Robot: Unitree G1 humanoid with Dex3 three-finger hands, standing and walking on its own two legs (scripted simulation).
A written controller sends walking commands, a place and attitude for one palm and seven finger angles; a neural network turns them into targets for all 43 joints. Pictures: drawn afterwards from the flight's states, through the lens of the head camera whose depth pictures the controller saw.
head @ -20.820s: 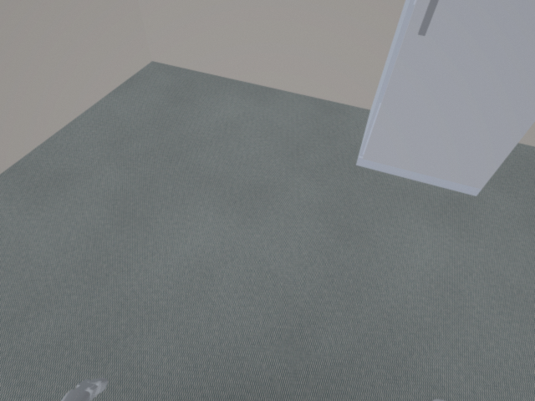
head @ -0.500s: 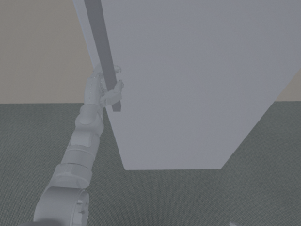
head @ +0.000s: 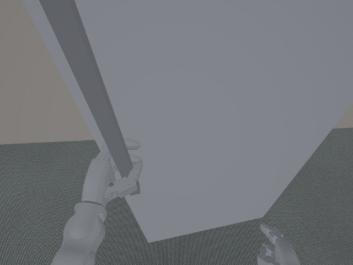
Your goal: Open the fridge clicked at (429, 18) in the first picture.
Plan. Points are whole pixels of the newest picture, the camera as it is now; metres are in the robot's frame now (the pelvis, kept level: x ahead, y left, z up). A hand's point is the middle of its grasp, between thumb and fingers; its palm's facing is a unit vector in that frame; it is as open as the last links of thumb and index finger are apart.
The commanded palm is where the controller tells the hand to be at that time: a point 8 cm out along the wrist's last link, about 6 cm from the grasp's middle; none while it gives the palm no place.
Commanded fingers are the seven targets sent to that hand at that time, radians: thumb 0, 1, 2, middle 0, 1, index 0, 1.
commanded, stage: walk backward, drawing the door open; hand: left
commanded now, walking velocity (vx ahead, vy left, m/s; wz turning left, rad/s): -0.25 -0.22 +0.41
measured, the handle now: (107, 111) +0.32 +0.13 +0.24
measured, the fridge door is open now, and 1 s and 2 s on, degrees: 9 40 89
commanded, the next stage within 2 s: stop walking and hold the door back in 1.90 s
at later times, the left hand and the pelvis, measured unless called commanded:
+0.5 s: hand (150, 214) +0.20 +0.06 +0.09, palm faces +0.45 -0.87 -0.17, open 6.4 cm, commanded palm +0.15 +0.09 +0.09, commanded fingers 0.00 0.90 0.90 -0.45 -1.40 -0.45 -1.40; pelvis +0.01 -0.14 -0.04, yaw +16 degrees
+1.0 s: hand out of the picture +0.04 -0.08 +0.09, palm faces +0.77 -0.57 -0.27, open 6.6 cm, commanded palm -0.03 -0.07 +0.09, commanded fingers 0.00 0.90 0.90 -0.45 -1.40 -0.45 -1.40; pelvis -0.03 -0.38 -0.03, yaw +39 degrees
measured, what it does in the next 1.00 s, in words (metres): steps to the right, turning left: right foot, then left foot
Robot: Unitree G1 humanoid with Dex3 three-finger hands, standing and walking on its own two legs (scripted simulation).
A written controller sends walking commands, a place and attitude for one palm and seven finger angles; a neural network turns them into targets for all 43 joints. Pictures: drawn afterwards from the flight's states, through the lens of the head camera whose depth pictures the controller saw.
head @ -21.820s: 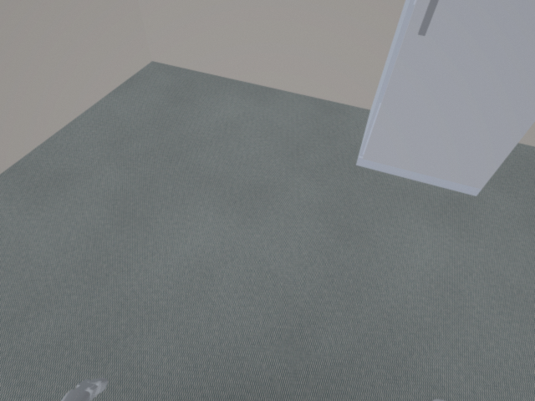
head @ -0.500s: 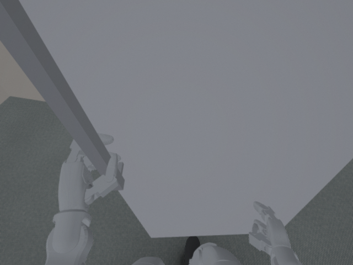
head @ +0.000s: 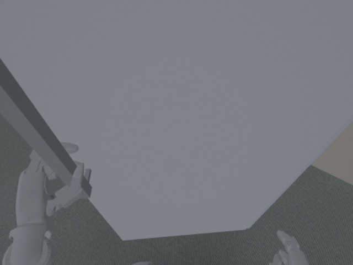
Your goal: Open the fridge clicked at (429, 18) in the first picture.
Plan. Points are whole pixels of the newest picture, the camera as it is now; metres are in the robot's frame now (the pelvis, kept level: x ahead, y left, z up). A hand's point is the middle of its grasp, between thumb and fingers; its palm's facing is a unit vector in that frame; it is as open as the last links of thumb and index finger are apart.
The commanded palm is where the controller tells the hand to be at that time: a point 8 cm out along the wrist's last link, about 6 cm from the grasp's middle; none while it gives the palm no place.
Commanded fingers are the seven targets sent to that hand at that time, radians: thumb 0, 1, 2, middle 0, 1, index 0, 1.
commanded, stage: walk backward, drawing the door open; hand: left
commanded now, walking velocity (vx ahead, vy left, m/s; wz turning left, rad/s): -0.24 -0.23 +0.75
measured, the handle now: (31, 106) +0.29 +0.21 +0.26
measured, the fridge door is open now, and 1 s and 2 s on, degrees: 40 89 87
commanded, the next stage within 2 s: stop walking and hold the door back in 0.90 s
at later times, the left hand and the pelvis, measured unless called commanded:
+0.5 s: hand out of the picture +0.01 +0.08 +0.12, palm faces +0.58 -0.75 -0.31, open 6.8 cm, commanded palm -0.04 +0.10 +0.12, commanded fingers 0.00 0.90 0.90 -0.45 -1.40 -0.45 -1.40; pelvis -0.12 -0.19 +0.01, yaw +20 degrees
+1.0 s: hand out of the picture -0.13 -0.09 +0.12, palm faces +0.75 -0.60 -0.26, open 6.8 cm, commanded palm -0.18 -0.07 +0.11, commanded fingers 0.00 0.90 0.90 -0.45 -1.40 -0.45 -1.40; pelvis -0.17 -0.37 +0.02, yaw +41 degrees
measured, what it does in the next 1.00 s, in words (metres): steps to the right, turning left: left foot, then right foot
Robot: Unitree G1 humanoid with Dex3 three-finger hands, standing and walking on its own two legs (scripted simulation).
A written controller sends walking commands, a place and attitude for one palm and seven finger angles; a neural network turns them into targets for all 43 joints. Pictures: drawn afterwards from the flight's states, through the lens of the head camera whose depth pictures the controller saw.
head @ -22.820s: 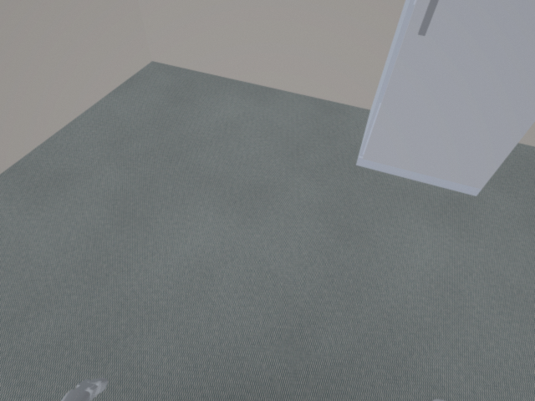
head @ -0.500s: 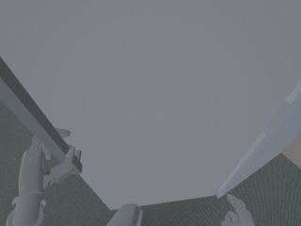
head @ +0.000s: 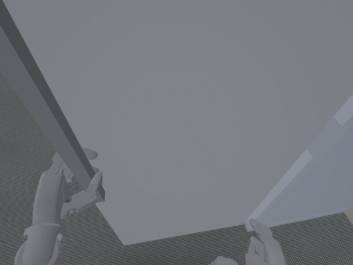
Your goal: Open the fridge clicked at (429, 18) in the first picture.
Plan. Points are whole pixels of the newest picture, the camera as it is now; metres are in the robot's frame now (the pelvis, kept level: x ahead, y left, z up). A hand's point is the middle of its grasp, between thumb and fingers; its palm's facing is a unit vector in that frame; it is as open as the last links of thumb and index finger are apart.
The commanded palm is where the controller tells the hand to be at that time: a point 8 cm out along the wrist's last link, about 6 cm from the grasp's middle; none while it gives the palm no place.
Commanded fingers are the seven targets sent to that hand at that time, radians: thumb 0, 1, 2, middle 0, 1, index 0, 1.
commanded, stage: stop walking and hold the door back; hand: left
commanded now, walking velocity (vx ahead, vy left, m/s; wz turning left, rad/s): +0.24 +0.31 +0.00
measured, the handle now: (58, 116) +0.28 +0.20 +0.24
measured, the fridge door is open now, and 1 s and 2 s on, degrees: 89 87 84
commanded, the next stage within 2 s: none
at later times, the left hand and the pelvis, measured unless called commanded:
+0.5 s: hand (98, 218) +0.18 +0.15 +0.10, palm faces +0.40 -0.87 -0.28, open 6.3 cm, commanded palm +0.17 +0.22 +0.08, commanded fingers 0.00 0.90 0.90 -0.45 -1.40 -0.45 -1.40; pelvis -0.14 -0.10 +0.01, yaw +12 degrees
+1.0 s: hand (94, 172) +0.26 +0.18 +0.11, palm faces +0.40 -0.88 -0.24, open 6.0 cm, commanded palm +0.23 +0.25 +0.08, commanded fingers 0.00 0.90 0.90 -0.45 -1.40 -0.45 -1.40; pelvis -0.17 -0.13 -0.02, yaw +8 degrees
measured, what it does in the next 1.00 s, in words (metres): walks backwards: right foot, then left foot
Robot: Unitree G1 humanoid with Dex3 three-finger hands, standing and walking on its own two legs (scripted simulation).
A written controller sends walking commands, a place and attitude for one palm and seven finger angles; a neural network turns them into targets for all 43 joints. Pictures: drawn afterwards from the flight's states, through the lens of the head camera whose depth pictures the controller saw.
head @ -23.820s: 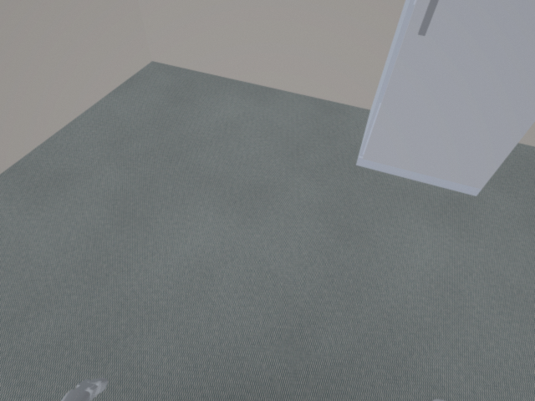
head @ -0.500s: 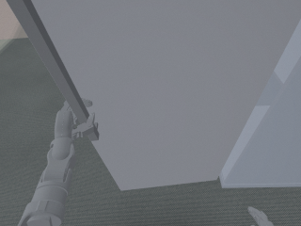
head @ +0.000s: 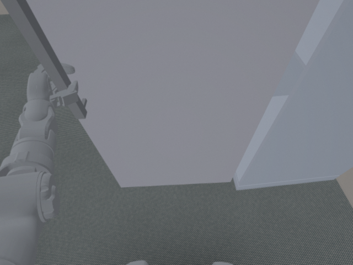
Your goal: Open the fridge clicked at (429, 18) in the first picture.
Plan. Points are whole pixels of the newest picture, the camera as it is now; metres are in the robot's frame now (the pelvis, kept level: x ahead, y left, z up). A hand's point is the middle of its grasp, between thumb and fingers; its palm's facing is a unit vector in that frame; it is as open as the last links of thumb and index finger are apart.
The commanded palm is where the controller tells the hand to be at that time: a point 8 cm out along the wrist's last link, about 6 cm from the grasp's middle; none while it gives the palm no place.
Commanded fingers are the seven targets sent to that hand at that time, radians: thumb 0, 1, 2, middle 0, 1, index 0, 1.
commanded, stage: stop walking and hold the door back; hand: left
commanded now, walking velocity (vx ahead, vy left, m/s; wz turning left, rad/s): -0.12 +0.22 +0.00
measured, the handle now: (36, 25) +0.51 +0.27 +0.26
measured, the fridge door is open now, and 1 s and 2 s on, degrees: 87 84 82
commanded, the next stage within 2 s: loosen the grip on the handle in 1.22 s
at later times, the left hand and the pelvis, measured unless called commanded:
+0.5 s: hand (72, 84) +0.50 +0.25 +0.12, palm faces +0.16 -0.97 -0.18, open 6.5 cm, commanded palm +0.44 +0.32 +0.10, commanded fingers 0.00 0.90 0.90 -0.45 -1.40 -0.45 -1.40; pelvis +0.05 +0.06 +0.01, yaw -6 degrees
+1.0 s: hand (72, 90) +0.48 +0.25 +0.11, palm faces +0.14 -0.97 -0.20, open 5.7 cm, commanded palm +0.45 +0.32 +0.10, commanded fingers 0.00 0.90 0.90 -0.45 -1.40 -0.45 -1.40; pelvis +0.03 +0.06 +0.01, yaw -5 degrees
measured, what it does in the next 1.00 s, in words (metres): steps on the spot: left foot, then right foot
